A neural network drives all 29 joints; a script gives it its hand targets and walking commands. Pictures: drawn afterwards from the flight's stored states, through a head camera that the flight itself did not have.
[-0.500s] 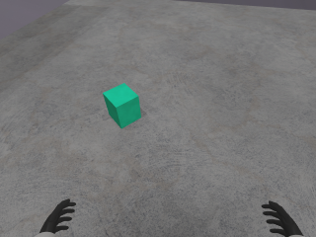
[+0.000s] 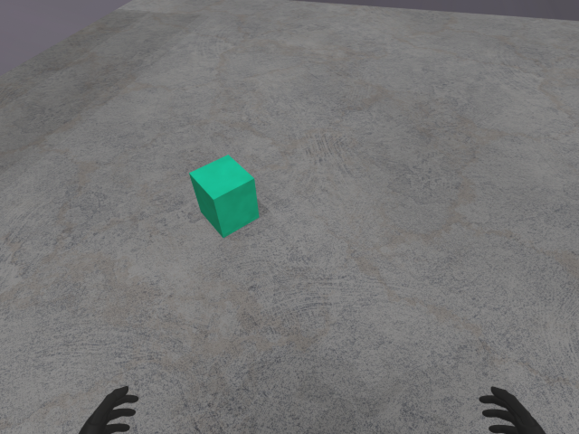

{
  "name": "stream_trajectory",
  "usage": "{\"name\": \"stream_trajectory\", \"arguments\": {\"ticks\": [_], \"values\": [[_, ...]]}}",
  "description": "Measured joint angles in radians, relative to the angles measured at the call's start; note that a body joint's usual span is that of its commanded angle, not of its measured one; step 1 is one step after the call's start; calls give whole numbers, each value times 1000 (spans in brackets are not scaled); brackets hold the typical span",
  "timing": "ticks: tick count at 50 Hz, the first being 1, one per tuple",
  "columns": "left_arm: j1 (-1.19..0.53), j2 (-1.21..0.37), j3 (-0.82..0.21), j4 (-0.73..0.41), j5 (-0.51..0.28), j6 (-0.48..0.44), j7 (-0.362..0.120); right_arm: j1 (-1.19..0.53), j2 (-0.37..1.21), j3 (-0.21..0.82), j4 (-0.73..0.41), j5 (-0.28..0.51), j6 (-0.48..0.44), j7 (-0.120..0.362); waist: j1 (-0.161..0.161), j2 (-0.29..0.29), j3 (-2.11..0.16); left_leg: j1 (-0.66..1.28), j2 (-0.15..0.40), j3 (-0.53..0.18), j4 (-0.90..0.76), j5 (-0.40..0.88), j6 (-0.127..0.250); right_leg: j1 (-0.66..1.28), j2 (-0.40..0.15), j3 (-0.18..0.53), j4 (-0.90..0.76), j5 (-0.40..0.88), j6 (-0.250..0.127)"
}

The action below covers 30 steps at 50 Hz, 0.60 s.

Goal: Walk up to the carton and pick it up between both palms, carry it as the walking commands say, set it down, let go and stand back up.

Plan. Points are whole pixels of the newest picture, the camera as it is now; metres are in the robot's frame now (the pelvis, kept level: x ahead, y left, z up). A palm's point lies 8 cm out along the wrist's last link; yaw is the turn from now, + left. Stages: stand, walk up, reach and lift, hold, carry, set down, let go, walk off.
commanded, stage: stand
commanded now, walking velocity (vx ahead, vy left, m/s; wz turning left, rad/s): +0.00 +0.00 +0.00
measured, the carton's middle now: (225, 196) +1.17 +0.34 -0.64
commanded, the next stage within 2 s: walk up in 1.22 s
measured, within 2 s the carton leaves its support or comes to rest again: neither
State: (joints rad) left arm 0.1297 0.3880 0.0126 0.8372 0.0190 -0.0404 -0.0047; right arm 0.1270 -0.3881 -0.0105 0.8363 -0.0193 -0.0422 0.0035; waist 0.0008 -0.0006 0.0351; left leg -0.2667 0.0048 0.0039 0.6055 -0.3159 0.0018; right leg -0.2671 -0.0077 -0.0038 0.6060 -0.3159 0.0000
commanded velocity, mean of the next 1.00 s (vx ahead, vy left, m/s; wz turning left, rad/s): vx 0.00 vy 0.00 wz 0.00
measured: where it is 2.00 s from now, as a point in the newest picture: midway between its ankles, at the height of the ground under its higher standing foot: outside the picture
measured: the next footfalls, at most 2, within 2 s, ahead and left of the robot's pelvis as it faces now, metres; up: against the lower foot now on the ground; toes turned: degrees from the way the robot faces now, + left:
left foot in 1.70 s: +0.15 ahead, +0.21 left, +0.00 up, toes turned +12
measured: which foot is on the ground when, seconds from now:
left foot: down 0.00-1.00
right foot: down 0.00-1.00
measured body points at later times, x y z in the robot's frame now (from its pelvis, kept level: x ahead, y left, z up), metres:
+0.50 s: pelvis +0.00 +0.00 +0.02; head +0.00 +0.00 +0.47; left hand +0.12 +0.31 -0.09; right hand +0.12 -0.31 -0.09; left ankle +0.01 +0.12 -0.73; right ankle +0.01 -0.12 -0.73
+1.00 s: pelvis +0.00 +0.00 +0.02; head +0.00 +0.00 +0.47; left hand +0.11 +0.32 -0.10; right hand +0.11 -0.32 -0.10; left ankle +0.01 +0.12 -0.73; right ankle +0.01 -0.12 -0.73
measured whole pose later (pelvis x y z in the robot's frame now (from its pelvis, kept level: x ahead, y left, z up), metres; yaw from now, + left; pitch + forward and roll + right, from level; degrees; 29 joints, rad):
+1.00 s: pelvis +0.00 +0.00 +0.02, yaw +0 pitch -2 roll +0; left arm 0.09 0.40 0.00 1.05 0.01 -0.02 0.00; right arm 0.09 -0.39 0.00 1.06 -0.01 -0.02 0.00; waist 0.00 0.00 0.04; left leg -0.13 0.00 0.00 0.36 -0.18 0.00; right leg -0.14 -0.01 0.00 0.36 -0.19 0.00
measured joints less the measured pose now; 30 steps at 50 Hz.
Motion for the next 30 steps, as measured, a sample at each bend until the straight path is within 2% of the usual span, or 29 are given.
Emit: {"name": "stream_trajectory", "arguments": {"ticks": [16,30], "values": [[-34,3,-10,117,-6,6,0,-34,-1,9,119,4,8,2,-1,-1,3,85,-1,1,-151,80,-2,84,0,0,-149,78,2],[-42,6,-13,187,-6,12,2,-40,-4,8,191,4,13,0,-1,0,3,118,-1,1,-219,117,-3,117,0,0,-218,117,4]]}}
